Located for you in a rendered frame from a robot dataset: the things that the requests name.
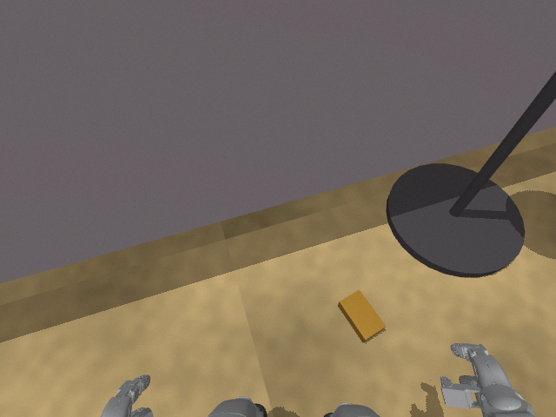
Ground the coat stand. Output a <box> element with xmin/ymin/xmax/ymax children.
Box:
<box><xmin>386</xmin><ymin>71</ymin><xmax>556</xmax><ymax>277</ymax></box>

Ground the right robot hand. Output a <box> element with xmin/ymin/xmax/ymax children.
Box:
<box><xmin>440</xmin><ymin>343</ymin><xmax>513</xmax><ymax>409</ymax></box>

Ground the small box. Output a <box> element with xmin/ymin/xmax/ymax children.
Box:
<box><xmin>338</xmin><ymin>290</ymin><xmax>386</xmax><ymax>343</ymax></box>

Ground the right robot arm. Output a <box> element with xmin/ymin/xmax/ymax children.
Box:
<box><xmin>480</xmin><ymin>384</ymin><xmax>535</xmax><ymax>417</ymax></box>

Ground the left robot hand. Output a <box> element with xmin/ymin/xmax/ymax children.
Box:
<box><xmin>101</xmin><ymin>374</ymin><xmax>154</xmax><ymax>417</ymax></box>

